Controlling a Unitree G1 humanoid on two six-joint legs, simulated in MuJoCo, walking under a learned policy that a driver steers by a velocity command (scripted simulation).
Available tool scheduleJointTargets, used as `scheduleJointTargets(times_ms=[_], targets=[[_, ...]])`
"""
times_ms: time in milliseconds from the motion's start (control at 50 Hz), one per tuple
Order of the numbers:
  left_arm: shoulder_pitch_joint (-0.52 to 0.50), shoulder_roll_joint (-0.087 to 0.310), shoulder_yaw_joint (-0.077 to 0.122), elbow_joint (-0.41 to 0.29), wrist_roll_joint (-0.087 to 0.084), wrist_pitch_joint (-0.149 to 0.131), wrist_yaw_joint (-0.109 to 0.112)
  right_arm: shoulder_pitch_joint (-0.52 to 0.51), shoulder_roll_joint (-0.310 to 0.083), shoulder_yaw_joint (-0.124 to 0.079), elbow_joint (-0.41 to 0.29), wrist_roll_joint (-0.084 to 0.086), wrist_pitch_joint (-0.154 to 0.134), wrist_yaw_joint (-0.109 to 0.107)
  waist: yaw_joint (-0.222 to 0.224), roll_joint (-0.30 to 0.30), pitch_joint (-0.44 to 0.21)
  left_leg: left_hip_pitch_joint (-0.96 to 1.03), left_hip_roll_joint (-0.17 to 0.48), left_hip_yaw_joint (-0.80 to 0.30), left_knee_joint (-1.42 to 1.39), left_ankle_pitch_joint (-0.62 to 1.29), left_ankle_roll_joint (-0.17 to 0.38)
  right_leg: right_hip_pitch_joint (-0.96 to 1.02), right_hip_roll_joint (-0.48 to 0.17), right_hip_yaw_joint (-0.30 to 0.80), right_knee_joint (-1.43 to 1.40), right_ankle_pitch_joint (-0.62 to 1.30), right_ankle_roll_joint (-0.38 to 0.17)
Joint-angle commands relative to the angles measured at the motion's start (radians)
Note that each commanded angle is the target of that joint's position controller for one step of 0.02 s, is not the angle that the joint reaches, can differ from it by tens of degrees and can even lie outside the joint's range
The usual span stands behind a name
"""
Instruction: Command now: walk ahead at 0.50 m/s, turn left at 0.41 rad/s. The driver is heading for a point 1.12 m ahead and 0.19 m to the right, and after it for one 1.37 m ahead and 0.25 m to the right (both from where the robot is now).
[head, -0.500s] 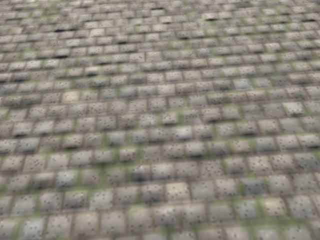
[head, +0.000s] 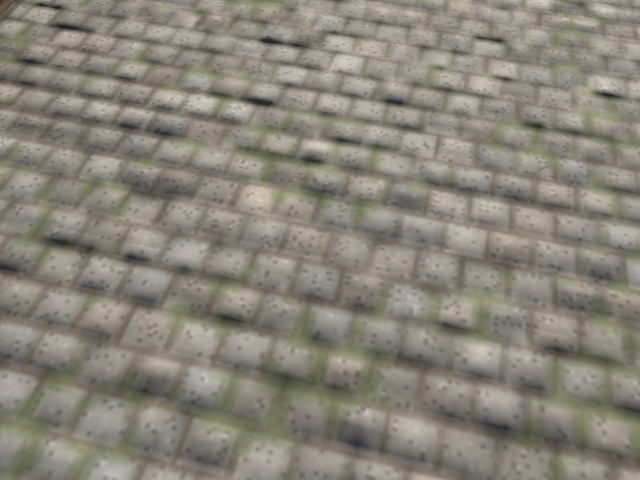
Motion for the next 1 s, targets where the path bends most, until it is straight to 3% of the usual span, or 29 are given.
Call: scheduleJointTargets(times_ms=[20,120,220,260,280,320,340,360,380,400,420,440,460,480,560,600,660,760,820,860,880,900,920,940,960,980,1000], targets=[[0.042,0.072,0.017,-0.037,0.002,0.020,-0.007,0.042,-0.126,-0.024,-0.044,0.002,-0.030,-0.003,0.014,0.040,-0.028,0.004,0.262,-0.232,-0.200,0.291,0.110,-0.041,-0.007,-0.048,-0.103,0.119,0.025],[-0.099,0.072,0.014,-0.073,-0.013,0.016,-0.017,0.135,-0.110,-0.010,-0.013,-0.001,-0.039,-0.005,-0.053,0.075,-0.019,0.169,0.265,-0.171,-0.208,0.381,0.029,-0.122,0.007,-0.073,-0.313,0.290,-0.004],[-0.212,0.066,0.004,-0.112,-0.022,0.007,-0.030,0.181,-0.101,0.004,0.020,-0.024,-0.045,-0.020,-0.084,0.080,0.024,0.304,0.319,-0.108,-0.214,0.477,0.024,-0.128,0.058,-0.105,-0.464,0.277,-0.064],[-0.186,0.072,0.007,-0.112,-0.024,0.002,-0.032,0.154,-0.111,0.006,0.026,-0.031,-0.047,-0.030,-0.052,0.083,0.025,0.329,0.343,-0.068,-0.179,0.622,0.011,-0.055,0.096,-0.110,-0.518,0.212,-0.101],[-0.141,0.079,0.011,-0.099,-0.025,0.002,-0.029,0.132,-0.121,0.006,0.025,-0.033,-0.049,-0.035,-0.025,0.092,0.004,0.333,0.347,-0.042,-0.124,0.789,-0.001,0.020,0.131,-0.125,-0.533,0.167,-0.123],[0.051,0.114,0.030,-0.037,-0.023,-0.004,-0.015,0.114,-0.141,0.004,0.028,-0.042,-0.044,-0.041,0.057,0.105,-0.100,0.353,0.342,-0.004,0.129,1.045,-0.023,0.216,0.204,-0.147,-0.564,0.091,-0.163],[0.203,0.129,0.041,0.010,-0.013,-0.012,-0.008,0.096,-0.150,0.003,0.023,-0.035,-0.041,-0.041,0.131,0.087,-0.173,0.269,0.320,0.030,0.341,0.964,-0.038,0.409,0.199,-0.125,-0.636,0.140,-0.192],[0.341,0.218,0.068,0.036,0.007,-0.012,0.005,0.103,-0.116,0.018,-0.017,-0.016,-0.049,-0.038,0.166,-0.016,-0.278,0.008,0.261,0.074,0.663,0.640,-0.068,0.683,-0.001,0.152,-0.641,0.067,-0.277],[0.325,0.282,0.087,0.036,0.001,-0.006,0.000,0.172,-0.058,0.024,-0.037,-0.009,-0.055,-0.020,0.086,-0.223,-0.335,-0.360,0.040,0.055,0.999,-0.300,-0.108,0.880,-0.234,0.672,-0.736,0.166,-0.435],[0.257,0.230,0.080,0.038,-0.044,-0.001,-0.013,0.096,-0.111,0.017,-0.045,-0.035,-0.059,-0.019,0.078,-0.070,-0.273,-0.452,0.105,-0.094,1.043,-0.272,-0.088,0.822,-0.194,0.680,-0.789,0.113,-0.414],[0.182,0.194,0.073,0.020,-0.045,0.004,-0.014,0.027,-0.115,0.019,-0.073,-0.026,-0.072,-0.011,0.058,-0.026,-0.145,-0.480,0.156,-0.090,1.000,-0.179,-0.090,0.678,-0.172,0.528,-0.814,0.131,-0.389],[0.147,0.149,0.062,0.015,-0.039,0.004,-0.014,-0.008,-0.110,0.022,-0.084,-0.027,-0.077,-0.008,0.039,0.038,-0.084,-0.457,0.191,-0.077,0.932,-0.133,-0.094,0.573,-0.128,0.441,-0.842,0.214,-0.358],[0.140,0.128,0.055,0.021,-0.039,0.002,-0.009,-0.018,-0.102,0.023,-0.093,-0.035,-0.067,-0.006,0.014,0.046,-0.048,-0.426,0.209,-0.072,0.882,-0.126,-0.109,0.495,-0.088,0.379,-0.855,0.303,-0.334],[0.137,0.112,0.049,0.029,-0.042,-0.002,-0.005,-0.003,-0.089,0.028,-0.098,-0.044,-0.049,-0.003,-0.012,0.029,-0.053,-0.380,0.223,-0.068,0.837,-0.123,-0.128,0.443,-0.050,0.326,-0.872,0.353,-0.315],[0.187,0.163,0.063,0.043,-0.049,-0.020,0.001,-0.054,-0.058,0.038,-0.137,-0.051,-0.008,0.004,-0.015,-0.005,-0.051,-0.389,0.236,-0.021,0.685,-0.079,-0.187,0.372,0.010,0.252,-0.910,0.402,-0.308],[0.223,0.165,0.065,0.048,-0.050,-0.016,0.003,-0.156,-0.059,0.040,-0.176,-0.049,-0.005,0.005,0.014,-0.015,-0.023,-0.437,0.240,-0.006,0.572,0.008,-0.208,0.373,0.032,0.251,-0.924,0.386,-0.285],[0.283,0.165,0.069,0.055,-0.051,-0.009,0.006,-0.262,-0.052,0.047,-0.214,-0.042,-0.007,0.011,0.063,-0.032,-0.033,-0.459,0.222,-0.004,0.429,0.126,-0.215,0.439,0.052,0.256,-0.892,0.433,-0.239],[0.352,0.150,0.064,0.070,-0.036,-0.007,0.018,-0.380,-0.047,0.060,-0.258,-0.033,-0.021,0.017,0.114,-0.045,-0.035,-0.450,0.188,0.011,0.262,0.170,-0.184,0.570,0.024,0.274,-0.838,0.548,-0.222],[0.313,0.163,0.063,0.066,-0.029,-0.013,0.029,-0.318,-0.074,0.052,-0.248,-0.031,-0.033,0.014,0.067,-0.059,-0.040,-0.301,0.167,0.000,0.163,0.109,-0.132,0.586,-0.014,0.290,-0.788,0.637,-0.193],[0.276,0.181,0.063,0.065,-0.030,-0.020,0.023,-0.118,-0.117,0.030,-0.183,-0.030,-0.046,-0.003,-0.027,-0.035,-0.124,-0.047,0.123,0.018,0.082,0.064,-0.087,0.571,0.028,0.245,-0.581,0.819,-0.161],[0.271,0.161,0.056,0.056,-0.035,-0.027,0.016,0.019,-0.157,0.016,-0.157,-0.041,-0.057,-0.017,-0.089,0.007,-0.219,0.171,0.222,-0.075,0.071,0.038,-0.046,0.464,0.071,0.210,-0.385,0.681,-0.142],[0.322,0.082,0.036,0.026,-0.051,-0.034,0.013,0.143,-0.236,-0.001,-0.154,-0.060,-0.056,-0.031,-0.098,0.153,-0.352,0.403,0.470,-0.406,0.054,-0.076,0.024,0.266,0.165,0.121,-0.095,0.267,-0.115],[0.422,0.099,0.041,0.039,-0.054,-0.027,0.013,0.133,-0.265,-0.021,-0.123,-0.039,-0.036,-0.022,-0.041,0.322,-0.378,0.453,0.595,-0.777,-0.072,-0.111,0.138,0.055,0.273,0.057,0.106,-0.249,-0.097],[0.354,0.147,0.045,0.056,-0.021,-0.015,0.018,0.043,-0.171,-0.006,-0.145,-0.020,-0.027,-0.013,-0.020,0.126,-0.202,0.316,0.553,-0.697,-0.092,-0.213,0.126,-0.033,0.196,0.090,0.162,-0.180,-0.103],[0.256,0.134,0.041,0.041,-0.014,-0.017,0.007,-0.018,-0.106,0.009,-0.154,-0.016,-0.030,-0.007,-0.022,0.042,-0.103,0.194,0.496,-0.542,-0.111,-0.176,0.106,-0.031,0.167,0.090,0.132,-0.108,-0.100],[0.218,0.114,0.037,0.029,-0.017,-0.016,0.000,-0.045,-0.077,0.017,-0.146,-0.024,-0.034,-0.005,-0.002,0.037,-0.055,0.115,0.442,-0.433,-0.142,-0.088,0.074,-0.014,0.136,0.078,0.077,-0.071,-0.097],[0.199,0.111,0.037,0.020,-0.009,-0.009,-0.006,-0.032,-0.071,0.021,-0.129,-0.023,-0.041,-0.008,0.011,0.075,-0.040,0.076,0.405,-0.358,-0.156,0.005,0.055,0.005,0.114,0.070,0.031,-0.059,-0.090]])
